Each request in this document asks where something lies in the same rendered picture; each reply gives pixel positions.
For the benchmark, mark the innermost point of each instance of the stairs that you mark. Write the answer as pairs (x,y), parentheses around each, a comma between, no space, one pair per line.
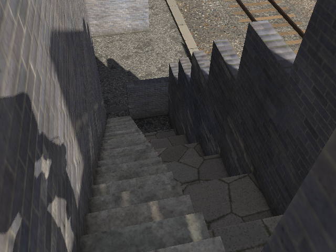
(136,206)

